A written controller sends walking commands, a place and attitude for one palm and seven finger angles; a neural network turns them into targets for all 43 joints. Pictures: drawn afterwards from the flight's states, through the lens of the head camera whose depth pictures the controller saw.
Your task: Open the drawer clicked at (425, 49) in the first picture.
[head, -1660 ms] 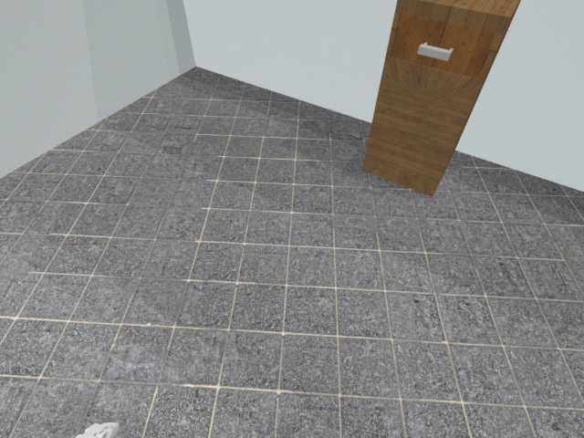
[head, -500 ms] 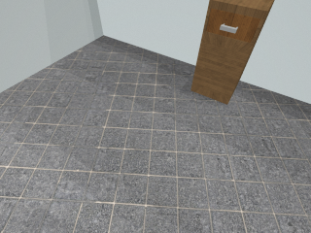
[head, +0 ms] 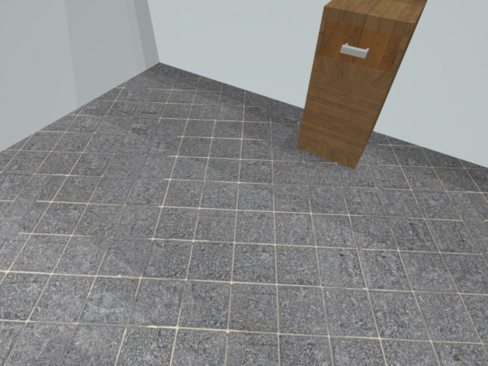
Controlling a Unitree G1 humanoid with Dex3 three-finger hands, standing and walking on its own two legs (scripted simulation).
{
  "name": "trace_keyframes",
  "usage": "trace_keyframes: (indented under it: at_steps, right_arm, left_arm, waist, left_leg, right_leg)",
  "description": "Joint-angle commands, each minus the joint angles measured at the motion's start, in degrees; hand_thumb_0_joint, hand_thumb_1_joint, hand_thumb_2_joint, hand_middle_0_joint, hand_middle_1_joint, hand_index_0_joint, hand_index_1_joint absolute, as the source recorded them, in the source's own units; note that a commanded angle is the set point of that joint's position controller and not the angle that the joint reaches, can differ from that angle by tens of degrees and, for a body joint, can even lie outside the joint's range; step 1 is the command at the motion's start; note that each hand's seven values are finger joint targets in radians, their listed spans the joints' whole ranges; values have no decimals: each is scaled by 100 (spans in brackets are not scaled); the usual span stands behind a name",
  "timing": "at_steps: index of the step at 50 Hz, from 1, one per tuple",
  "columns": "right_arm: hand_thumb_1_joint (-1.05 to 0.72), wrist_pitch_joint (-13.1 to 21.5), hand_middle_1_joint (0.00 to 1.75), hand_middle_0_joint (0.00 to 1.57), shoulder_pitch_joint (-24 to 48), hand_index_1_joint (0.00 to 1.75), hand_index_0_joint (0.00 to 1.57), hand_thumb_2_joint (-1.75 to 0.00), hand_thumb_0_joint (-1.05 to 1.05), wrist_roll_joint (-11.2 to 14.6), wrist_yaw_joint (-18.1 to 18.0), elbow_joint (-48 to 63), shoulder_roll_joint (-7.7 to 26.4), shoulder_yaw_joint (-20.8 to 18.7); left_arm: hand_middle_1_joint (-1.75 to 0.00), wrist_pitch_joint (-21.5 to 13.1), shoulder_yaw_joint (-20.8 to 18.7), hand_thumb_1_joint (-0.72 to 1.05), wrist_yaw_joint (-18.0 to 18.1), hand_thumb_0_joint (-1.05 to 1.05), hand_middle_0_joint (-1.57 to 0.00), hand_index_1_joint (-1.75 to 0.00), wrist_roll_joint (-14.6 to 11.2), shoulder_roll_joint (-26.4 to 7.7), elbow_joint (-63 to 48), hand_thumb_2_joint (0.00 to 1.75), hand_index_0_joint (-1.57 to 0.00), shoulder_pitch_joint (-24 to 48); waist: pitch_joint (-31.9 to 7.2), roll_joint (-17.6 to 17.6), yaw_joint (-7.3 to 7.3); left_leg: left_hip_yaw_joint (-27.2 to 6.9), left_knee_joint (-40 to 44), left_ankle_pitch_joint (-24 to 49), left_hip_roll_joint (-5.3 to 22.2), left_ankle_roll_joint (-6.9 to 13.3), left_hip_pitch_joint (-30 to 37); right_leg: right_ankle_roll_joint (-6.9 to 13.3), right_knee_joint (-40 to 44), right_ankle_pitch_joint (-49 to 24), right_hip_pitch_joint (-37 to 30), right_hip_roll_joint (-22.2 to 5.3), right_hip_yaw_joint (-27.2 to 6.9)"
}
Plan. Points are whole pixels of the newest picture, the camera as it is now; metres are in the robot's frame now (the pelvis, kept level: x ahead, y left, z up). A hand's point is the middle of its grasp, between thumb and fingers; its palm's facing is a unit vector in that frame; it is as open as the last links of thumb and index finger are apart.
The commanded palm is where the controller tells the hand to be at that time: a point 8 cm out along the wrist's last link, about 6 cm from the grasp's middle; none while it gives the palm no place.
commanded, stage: walk to a spot facing it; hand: left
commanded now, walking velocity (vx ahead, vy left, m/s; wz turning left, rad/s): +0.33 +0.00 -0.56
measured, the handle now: (355, 49) +1.43 -0.40 -0.08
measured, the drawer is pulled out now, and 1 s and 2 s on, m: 0.00 0.00 0.00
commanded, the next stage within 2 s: turn to face it in 1.58 s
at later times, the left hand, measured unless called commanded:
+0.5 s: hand out of the picture +0.06 +0.19 -0.18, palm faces -0.08 -0.99 -0.13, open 7.4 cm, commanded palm none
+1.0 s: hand (226, 205) +0.54 +0.09 -0.16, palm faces -0.51 -0.84 -0.20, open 7.4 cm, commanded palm none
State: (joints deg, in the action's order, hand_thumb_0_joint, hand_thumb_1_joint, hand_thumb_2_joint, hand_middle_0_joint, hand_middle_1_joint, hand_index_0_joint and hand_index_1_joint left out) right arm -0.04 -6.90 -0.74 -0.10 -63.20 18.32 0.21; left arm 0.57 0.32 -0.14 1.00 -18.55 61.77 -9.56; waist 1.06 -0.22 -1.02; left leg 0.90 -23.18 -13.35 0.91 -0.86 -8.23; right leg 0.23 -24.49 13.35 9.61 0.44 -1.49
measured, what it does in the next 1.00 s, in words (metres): walks ahead, turning right: left foot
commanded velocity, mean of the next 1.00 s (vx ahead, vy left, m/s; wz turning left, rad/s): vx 0.35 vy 0.00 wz -0.43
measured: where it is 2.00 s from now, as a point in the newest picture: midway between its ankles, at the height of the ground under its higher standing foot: (294, 281)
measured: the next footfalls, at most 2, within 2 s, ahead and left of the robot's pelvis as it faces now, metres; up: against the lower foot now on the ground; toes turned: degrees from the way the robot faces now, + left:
left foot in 0.54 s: +0.31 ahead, +0.11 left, +0.00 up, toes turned -6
right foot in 1.08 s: +0.42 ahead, -0.19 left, +0.00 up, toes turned -36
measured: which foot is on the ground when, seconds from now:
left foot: down 0.00-0.20, up 0.22-0.52, down 0.54-1.00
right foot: down 0.00-0.54, up 0.56-1.00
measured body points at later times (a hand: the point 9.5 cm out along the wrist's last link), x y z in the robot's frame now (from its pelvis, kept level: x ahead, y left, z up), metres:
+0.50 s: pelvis +0.14 +0.02 -0.01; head +0.18 +0.03 +0.43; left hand +0.06 +0.24 -0.17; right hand +0.24 -0.24 -0.14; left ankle +0.25 +0.12 -0.73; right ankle +0.00 -0.12 -0.74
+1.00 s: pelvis +0.32 -0.01 -0.01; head +0.35 -0.02 +0.44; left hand +0.57 +0.13 -0.14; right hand +0.13 -0.18 -0.15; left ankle +0.27 +0.12 -0.74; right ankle +0.37 -0.17 -0.71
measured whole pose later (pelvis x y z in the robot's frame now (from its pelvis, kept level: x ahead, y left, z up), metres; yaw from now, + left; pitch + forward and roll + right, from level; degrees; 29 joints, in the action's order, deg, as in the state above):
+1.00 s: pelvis +0.32 -0.01 -0.01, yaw -27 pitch +0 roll +1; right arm 3.8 -25.2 -1.8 -0.9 -62.7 11.2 -2.8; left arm 1.3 -4.1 -2.7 2.4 -12.5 53.3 -2.8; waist 4.6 -0.9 4.1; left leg 20.1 -20.3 -20.3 4.2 -0.9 0.9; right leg 0.6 -42.2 11.2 31.6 -5.2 5.6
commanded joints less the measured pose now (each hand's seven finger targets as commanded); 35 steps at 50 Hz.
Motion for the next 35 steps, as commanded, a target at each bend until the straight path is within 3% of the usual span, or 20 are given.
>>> trace_keyframes:
  at_steps: [1, 6, 8, 9, 10, 11, 12, 13, 14, 17, 20, 22, 24, 25, 26, 27, 28, 30, 32, 35]
  right_arm:
    - [-90, 13, 30, 20, -322, 30, 20, -90, 0, -67, -30, 433, 809, -254]
    - [-90, 168, 30, 20, -678, 30, 20, -90, 0, -34, -60, 652, 881, -420]
    - [-90, 215, 30, 20, -622, 30, 20, -90, 0, -22, -59, 729, 760, -445]
    - [-90, 227, 30, 20, -504, 30, 20, -90, 0, -14, -51, 806, 592, -425]
    - [-90, 261, 30, 20, -158, 30, 20, -90, 0, 14, -38, 1013, 251, -369]
    - [-90, 318, 30, 20, 504, 30, 20, -90, 0, -19, -26, 1322, 124, -286]
    - [-90, 366, 30, 20, 789, 30, 20, -90, 0, -46, -41, 1408, 116, -287]
    - [-90, 390, 30, 20, 791, 30, 20, -90, 0, -45, -35, 1398, 51, -301]
    - [-90, 383, 30, 20, 683, 30, 20, -90, 0, -42, -13, 1354, 1, -311]
    - [-90, 291, 30, 20, 500, 30, 20, -90, 0, -5, 72, 1309, -215, -332]
    - [-90, 280, 30, 20, 504, 30, 20, -90, 0, 32, 146, 1381, -348, -328]
    - [-90, 325, 30, 20, 245, 30, 20, -90, 0, 65, 152, 1362, -352, -352]
    - [-90, 376, 30, 20, -552, 30, 20, -90, 0, 48, 64, 1108, -183, -408]
    - [-90, 401, 30, 20, -1353, 30, 20, -90, 0, 28, -37, 867, 89, -473]
    - [-90, 426, 30, 20, -2128, 30, 20, -90, 0, -78, -104, 687, 695, -637]
    - [-90, 394, 30, 20, -2399, 30, 20, -90, 0, -74, -93, 707, 1002, -665]
    - [-90, 373, 30, 20, -1868, 30, 20, -90, 0, -66, -100, 792, 731, -592]
    - [-90, 411, 30, 20, -1072, 30, 20, -90, 0, -76, -98, 966, 56, -438]
    - [-90, 477, 30, 20, -832, 30, 20, -90, 0, -76, -112, 919, -215, -376]
    - [-90, 540, 30, 20, -881, 30, 20, -90, 0, -68, -123, 840, -234, -394]
  left_arm:
    - [-30, 55, -256, 90, -80, 0, -20, -30, 40, -625, -488, 90, -20, -297]
    - [-30, -132, -365, 90, -157, 0, -20, -30, 36, -233, -742, 90, -20, -786]
    - [-30, -203, -407, 90, -161, 0, -20, -30, 41, -149, -708, 90, -20, -1080]
    - [-30, -246, -451, 90, -137, 0, -20, -30, 59, -269, -627, 90, -20, -1361]
    - [-30, -305, -542, 90, -68, 0, -20, -30, 91, -597, -420, 90, -20, -1904]
    - [-30, -360, -577, 90, 17, 0, -20, -30, 32, -777, -264, 90, -20, -2568]
    - [-30, -369, -537, 90, 106, 0, -20, -30, 29, -664, -204, 90, -20, -2789]
    - [-30, -374, -517, 90, 143, 0, -20, -30, 56, -519, -202, 90, -20, -2714]
    - [-30, -377, -489, 90, 162, 0, -20, -30, 79, -426, -252, 90, -20, -2491]
    - [-30, -428, -467, 90, 163, 0, -20, -30, 96, -266, -351, 90, -20, -1933]
    - [-30, -430, -460, 90, 154, 0, -20, -30, 77, -208, -345, 90, -20, -1740]
    - [-30, -422, -520, 90, 145, 0, -20, -30, 82, -288, -357, 90, -20, -1498]
    - [-30, -415, -577, 90, 121, 0, -20, -30, 20, -286, -357, 90, -20, -1366]
    - [-30, -415, -576, 90, 103, 0, -20, -30, 4, -146, -380, 90, -20, -1397]
    - [-30, -378, -571, 90, 38, 0, -20, -30, -61, 192, -438, 90, -20, -1619]
    - [-30, -405, -523, 90, -14, 0, -20, -30, -60, 425, -609, 90, -20, -1650]
    - [-30, -378, -511, 90, 10, 0, -20, -30, 1, 357, -628, 90, -20, -1377]
    - [-30, -292, -539, 90, -108, 0, -20, -30, 88, 399, -669, 90, -20, -925]
    - [-30, -154, -538, 90, -172, 0, -20, -30, 117, 522, -572, 90, -20, -1190]
    - [-30, -12, -559, 90, -205, 0, -20, -30, 120, 582, -712, 90, -20, -1021]
  waist:
    - [617, 144, 80]
    - [343, 704, 48]
    - [204, 634, -91]
    - [201, -14, -226]
    - [189, -1495, -435]
    - [384, -1902, -766]
    - [469, -1234, -777]
    - [427, -618, -653]
    - [331, -346, -465]
    - [328, -500, -125]
    - [383, -741, -35]
    - [279, -842, 127]
    - [15, -637, 466]
    - [-462, -225, 750]
    - [-1133, 1190, 958]
    - [-1145, 1879, 858]
    - [-735, 1334, 745]
    - [364, 839, 385]
    - [316, 793, 46]
    - [337, 690, -55]
  left_leg:
    - [-596, 426, -2210, 756, 310, -435]
    - [-1007, 144, -1845, 1375, 677, -139]
    - [-705, -532, -1131, 1335, 625, -314]
    - [-221, -1372, -999, 995, 391, -988]
    - [653, -2941, -1282, 298, 21, -2412]
    - [411, -3924, -2250, 86, -75, -3628]
    - [50, -4381, -2098, 250, -91, -4049]
    - [-36, -4504, -1802, 393, -97, -4167]
    - [-61, -4310, -1678, 513, -104, -3966]
    - [75, -3562, -1073, 502, -180, -3270]
    - [248, -2568, -405, 350, -148, -2338]
    - [358, -1835, -132, 229, -94, -1357]
    - [558, -971, 390, -8, -54, 60]
    - [316, -721, 355, 243, 23, 1185]
    - [-1287, -421, -147, 1583, 391, 2297]
    - [-2894, 541, -631, 2797, 906, 2073]
    - [-3006, 1053, -1813, 2894, 1041, 1206]
    - [-2024, 1267, -1972, 2360, 867, -172]
    - [-962, 1209, -1259, 2017, 664, -648]
    - [-259, 1384, -814, 1874, 733, -802]
  right_leg:
    - [250, 186, 1926, 1121, -257, -742]
    - [278, -1072, 1215, 1443, 127, -307]
    - [321, -962, 814, 1037, 70, -280]
    - [481, -534, 547, 411, -242, -866]
    - [903, 246, -166, -688, -1115, -2447]
    - [1420, 796, -1525, -1360, -1813, -3830]
    - [1715, 644, -2458, -1633, -1936, -3954]
    - [1738, 418, -2689, -1820, -1832, -3543]
    - [1602, 369, -2301, -1614, -1724, -3106]
    - [1375, 751, -1625, -796, -1416, -2466]
    - [1040, 903, -1420, -50, -1074, -1895]
    - [870, 796, -1298, 315, -971, -1686]
    - [655, 6, -1760, 673, -588, -1374]
    - [542, -1082, -1891, 971, -377, -1239]
    - [329, -2826, -239, 1840, 197, -603]
    - [170, -4409, 1927, 2519, 392, -136]
    - [212, -5073, 1814, 2711, 80, -244]
    - [176, -5255, 903, 2891, -453, -104]
    - [113, -4983, 490, 2485, -587, -1]
    - [8, -4653, 41, 2533, -681, 87]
